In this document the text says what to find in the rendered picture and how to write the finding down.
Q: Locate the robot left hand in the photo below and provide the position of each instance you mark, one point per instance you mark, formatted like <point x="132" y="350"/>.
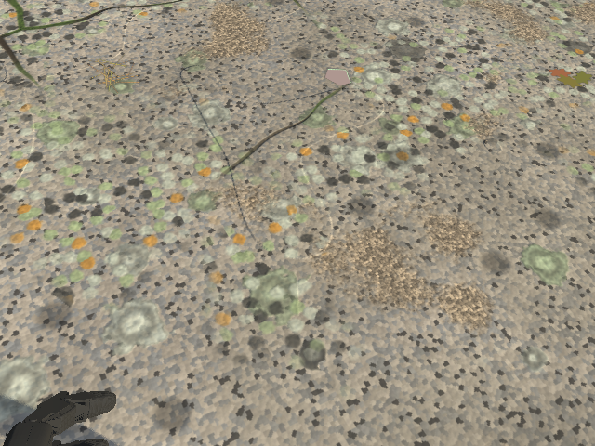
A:
<point x="57" y="414"/>

